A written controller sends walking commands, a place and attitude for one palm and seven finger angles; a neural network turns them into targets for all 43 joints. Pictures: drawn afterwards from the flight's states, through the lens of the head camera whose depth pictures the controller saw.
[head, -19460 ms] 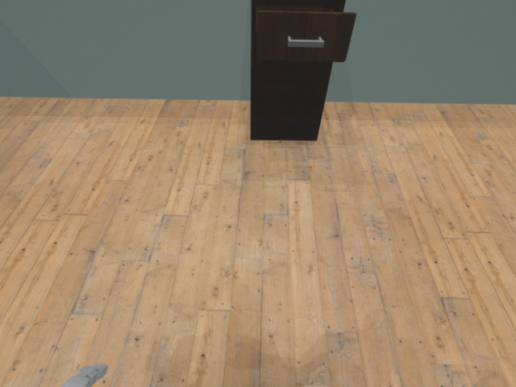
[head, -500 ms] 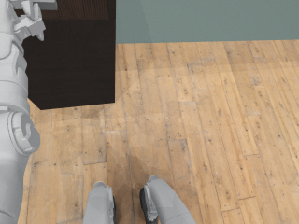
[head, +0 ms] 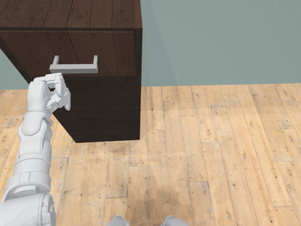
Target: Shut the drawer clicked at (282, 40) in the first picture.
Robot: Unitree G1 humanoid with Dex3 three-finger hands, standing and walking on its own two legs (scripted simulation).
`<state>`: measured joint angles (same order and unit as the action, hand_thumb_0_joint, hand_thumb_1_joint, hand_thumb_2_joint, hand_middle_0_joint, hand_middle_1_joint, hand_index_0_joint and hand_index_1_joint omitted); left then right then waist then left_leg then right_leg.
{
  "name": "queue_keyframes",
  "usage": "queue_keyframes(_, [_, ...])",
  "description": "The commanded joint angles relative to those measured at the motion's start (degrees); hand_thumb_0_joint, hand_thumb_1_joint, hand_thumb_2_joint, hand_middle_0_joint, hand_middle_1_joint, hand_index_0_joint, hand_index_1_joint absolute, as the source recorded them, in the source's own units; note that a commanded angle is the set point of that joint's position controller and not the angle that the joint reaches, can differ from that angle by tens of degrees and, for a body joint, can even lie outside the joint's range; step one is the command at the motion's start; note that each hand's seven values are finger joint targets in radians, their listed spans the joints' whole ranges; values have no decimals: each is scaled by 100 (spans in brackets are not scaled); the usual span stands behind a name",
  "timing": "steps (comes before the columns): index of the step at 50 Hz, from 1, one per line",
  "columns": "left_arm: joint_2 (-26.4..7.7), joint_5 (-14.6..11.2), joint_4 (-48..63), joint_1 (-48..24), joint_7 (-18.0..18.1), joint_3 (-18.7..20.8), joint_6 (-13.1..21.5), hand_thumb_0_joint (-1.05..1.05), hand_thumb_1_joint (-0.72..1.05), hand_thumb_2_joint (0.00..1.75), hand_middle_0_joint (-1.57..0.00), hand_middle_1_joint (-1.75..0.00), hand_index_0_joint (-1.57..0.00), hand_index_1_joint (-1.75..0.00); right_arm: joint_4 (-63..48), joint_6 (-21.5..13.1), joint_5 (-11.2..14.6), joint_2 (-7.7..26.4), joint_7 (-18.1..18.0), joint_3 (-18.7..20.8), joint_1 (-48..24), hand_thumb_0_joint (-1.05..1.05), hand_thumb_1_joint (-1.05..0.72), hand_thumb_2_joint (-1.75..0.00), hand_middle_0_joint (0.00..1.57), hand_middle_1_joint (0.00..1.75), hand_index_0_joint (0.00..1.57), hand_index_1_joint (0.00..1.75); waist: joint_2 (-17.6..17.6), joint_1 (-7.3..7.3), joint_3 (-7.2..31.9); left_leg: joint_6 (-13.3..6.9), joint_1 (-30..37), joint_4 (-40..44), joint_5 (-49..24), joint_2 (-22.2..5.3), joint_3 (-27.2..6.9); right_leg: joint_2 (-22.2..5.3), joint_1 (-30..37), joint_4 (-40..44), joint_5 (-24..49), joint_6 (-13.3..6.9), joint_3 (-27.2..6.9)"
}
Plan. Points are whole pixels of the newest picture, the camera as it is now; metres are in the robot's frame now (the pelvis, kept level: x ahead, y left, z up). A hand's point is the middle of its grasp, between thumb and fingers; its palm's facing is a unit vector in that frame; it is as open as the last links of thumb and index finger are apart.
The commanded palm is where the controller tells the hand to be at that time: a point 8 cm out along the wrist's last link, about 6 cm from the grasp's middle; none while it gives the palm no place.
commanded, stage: draw the hand back to the body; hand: left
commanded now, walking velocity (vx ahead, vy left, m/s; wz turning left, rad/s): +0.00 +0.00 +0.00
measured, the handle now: (75, 63) +0.59 +0.21 +0.02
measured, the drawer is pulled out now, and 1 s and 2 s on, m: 0.00 0.00 0.00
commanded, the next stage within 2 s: step back with the hand held close in 1.10 s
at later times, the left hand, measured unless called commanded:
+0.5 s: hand (19, 145) +0.28 +0.22 +0.15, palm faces +0.26 -0.93 -0.25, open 3.2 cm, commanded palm +0.23 +0.27 +0.16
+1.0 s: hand out of the picture +0.15 +0.24 +0.22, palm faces +0.43 -0.81 -0.41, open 3.2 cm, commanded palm +0.11 +0.28 +0.23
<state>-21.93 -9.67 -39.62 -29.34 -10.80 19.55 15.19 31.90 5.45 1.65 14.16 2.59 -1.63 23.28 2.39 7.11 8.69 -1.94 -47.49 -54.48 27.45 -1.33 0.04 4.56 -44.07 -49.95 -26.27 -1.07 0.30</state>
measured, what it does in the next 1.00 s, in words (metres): rises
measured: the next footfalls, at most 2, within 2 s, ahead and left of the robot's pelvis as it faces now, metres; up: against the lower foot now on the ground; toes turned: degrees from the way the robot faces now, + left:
none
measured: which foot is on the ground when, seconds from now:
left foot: down 0.00-1.00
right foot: down 0.00-1.00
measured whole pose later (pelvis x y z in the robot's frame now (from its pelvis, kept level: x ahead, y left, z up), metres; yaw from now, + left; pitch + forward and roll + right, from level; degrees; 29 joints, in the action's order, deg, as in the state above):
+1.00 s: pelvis -0.01 -0.01 +0.06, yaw +3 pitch -4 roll -1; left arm -20.1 -5.1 28.0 32.2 5.1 17.1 6.0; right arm 34.7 -3.8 0.9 13.4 -3.7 -1.7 11.9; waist 4.7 -3.4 0.6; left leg -1.3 -7.1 -26.3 15.5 1.0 -0.7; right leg 2.2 -3.9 -23.4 -15.9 -1.5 0.3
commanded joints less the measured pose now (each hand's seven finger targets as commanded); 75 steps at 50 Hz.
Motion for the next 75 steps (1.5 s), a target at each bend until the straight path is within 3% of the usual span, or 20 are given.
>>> queue_keyframes(1, [-692, -296, 1800, -1403, 12, -285, 280, 0, 90, 90, -140, -160, -140, -160, -493, -306, 98, 912, -168, 385, 293, 0, -90, -90, 20, 30, 20, 30, 353, 10, 1866, -65, 2155, 591, -3300, 40, -74, -62, 1427, 592, 3383, 29, 120])
queue_keyframes(4, [-524, -328, 2250, -773, -58, -492, 323, 0, 90, 90, -140, -160, -140, -160, -515, -420, 106, 881, -183, 387, 114, 0, -90, -90, 20, 30, 20, 30, 672, -112, 1846, -12, 2780, 668, -3972, 2, -170, -95, 1422, 653, 3434, 0, 163])
queue_keyframes(11, [-779, -562, 2955, -16, -242, -213, -62, 0, 90, 90, -140, -160, -140, -160, -841, -603, 178, 877, -336, 310, -618, 0, -90, -90, 20, 30, 20, 30, 65, -355, 1441, -29, 2655, 1129, -3040, 97, -183, -173, 2035, 932, 3098, -7, 187])
queue_keyframes(12, [-1215, 134, 3578, 43, 371, -419, -192, 0, 90, 90, -140, -160, -140, -160, -951, -478, 177, 764, -438, 323, -1096, 0, -90, -90, 20, 30, 20, 30, 261, -652, 1617, -11, 3079, 1390, -3093, 164, -138, -317, 2242, 1215, 2857, -98, -95])
queue_keyframes(14, [-660, 210, 3948, 685, 875, -671, -450, 0, 90, 90, -140, -160, -140, -160, -1072, -508, 145, 654, -539, 264, -1279, 0, -90, -90, 20, 30, 20, 30, 226, -613, 1125, 30, 3144, 1686, -2692, 114, -169, -334, 2291, 1465, 2510, -77, -19])
queue_keyframes(17, [-831, 354, 4470, 1091, 1260, -608, -674, 0, 90, 90, -140, -160, -140, -160, -1026, -503, 136, 665, -651, 211, -1479, 0, -90, -90, 20, 30, 20, 30, 90, -653, 927, -7, 3326, 1982, -2562, 78, -180, -345, 2677, 1729, 2471, -90, -19])
queue_keyframes(21, [-649, 425, 4844, 1680, 1496, -669, -854, 0, 90, 90, -140, -160, -140, -160, -972, -538, 118, 595, -730, 137, -1716, 0, -90, -90, 20, 30, 20, 30, -132, -677, 444, -11, 3536, 2398, -2261, 62, -150, -384, 2950, 2085, 2275, -60, -6])
queue_keyframes(28, [-492, 455, 5688, 2628, 1591, -697, -915, 0, 90, 90, -140, -160, -140, -160, -858, -721, 43, 539, -741, 43, -1959, 0, -90, -90, 20, 30, 20, 30, 136, -781, -92, -4, 4010, 2953, -2053, 51, -210, -406, 3305, 2626, 1952, -79, -5])
queue_keyframes(32, [-740, 458, 6382, 3421, 1637, -319, -860, 0, 90, 90, -140, -160, -140, -160, -788, -864, -30, 535, -712, 56, -2032, 0, -90, -90, 20, 30, 20, 30, 61, -914, -50, -4, 4179, 3087, -2430, 42, -186, -411, 3658, 2774, 2263, -82, 1])
queue_keyframes(38, [-732, 452, 7358, 4499, 1668, -38, -743, 0, 90, 90, -140, -160, -140, -160, -759, -1064, -75, 457, -647, 82, -2045, 0, -90, -90, 20, 30, 20, 30, 232, -967, -306, 23, 4213, 3210, -2515, 41, -170, -443, 3791, 2910, 2296, -79, 6])
queue_keyframes(46, [-802, 444, 8026, 5788, 1687, 399, -613, 0, 90, 90, -140, -160, -140, -160, -770, -1245, -61, 437, -669, 173, -2009, 0, -90, -90, 20, 30, 20, 30, 51, -1057, -487, 4, 4207, 3127, -2502, 29, -75, -442, 3738, 3026, 2332, -42, -31])
queue_keyframes(48, [-593, 465, 7750, 5661, 1671, 188, -634, 0, 90, 90, -140, -160, -140, -160, -690, -1276, -85, 447, -686, 175, -1983, 0, -90, -90, 20, 30, 20, 30, -27, -970, -878, -4, 4145, 3158, -2238, 52, -81, -436, 3507, 3140, 2058, -31, -34])
queue_keyframes(52, [-566, 509, 7539, 5360, 1713, 132, -614, 0, 90, 90, -140, -160, -140, -160, -619, -1306, -89, 494, -758, 221, -1929, 0, -90, -90, 20, 30, 20, 30, -206, -924, -1088, -55, 4192, 3142, -1925, 73, -77, -435, 3268, 3302, 1622, -7, -78])
queue_keyframes(57, [-821, 544, 7881, 5328, 1798, 344, -531, 0, 90, 90, -140, -160, -140, -160, -635, -1425, -124, 476, -796, 203, -1942, 0, -90, -90, 20, 30, 20, 30, 80, -1059, -465, -48, 4341, 3099, -2317, 102, -94, -490, 3703, 3127, 2110, -40, -112])
queue_keyframes(61, [-729, 532, 7924, 5458, 1813, 292, -553, 0, 90, 90, -140, -160, -140, -160, -617, -1486, -130, 416, -776, 164, -1966, 0, -90, -90, 20, 30, 20, 30, 225, -1078, -546, -12, 4301, 3113, -2536, 92, -93, -494, 3769, 3043, 2377, -46, -70])
queue_keyframes(62, [-1768, 557, 8413, 4394, 1873, 1380, -194, 0, 90, 90, -140, -160, -140, -160, -900, -1356, -112, 523, -741, 154, -1803, 0, -90, -90, 20, 30, 20, 30, 412, -853, -1174, -91, 3903, 3114, -2127, 76, -267, -728, 3331, 3426, 2565, -54, -636])
queue_keyframes(63, [-1169, 571, 7741, 5205, 1803, 985, -167, 0, 90, 90, -140, -160, -140, -160, -639, -1266, -155, 498, -721, 248, -1870, 0, -90, -90, 20, 30, 20, 30, -141, -811, -1143, -107, 3829, 2946, -2238, 41, -341, -863, 3239, 3430, 2711, -82, -664])
queue_keyframes(65, [-661, 593, 7308, 5930, 1713, 569, -236, 0, 90, 90, -140, -160, -140, -160, -647, -1050, -162, 507, -644, 329, -1828, 0, -90, -90, 20, 30, 20, 30, -356, -763, -943, -106, 3986, 2871, -2680, -24, -291, -917, 3254, 3332, 3126, -35, -610])
queue_keyframes(69, [-602, 588, 7394, 6367, 1676, 513, -173, 0, 90, 90, -140, -160, -140, -160, -725, -816, -144, 549, -597, 449, -1845, 0, -90, -90, 20, 30, 20, 30, -136, -744, -353, -98, 4041, 2976, -3415, -126, -211, -878, 3524, 3040, 3520, 94, -328])
queue_keyframes(75, [-1032, 535, 8120, 6642, 1797, 886, -144, 0, 90, 90, -140, -160, -140, -160, -971, -626, -77, 519, -681, 500, -1897, 0, -90, -90, 20, 30, 20, 30, -247, -780, 414, -71, 3946, 2909, -4165, -176, -211, -808, 3908, 2649, 4170, 179, -187])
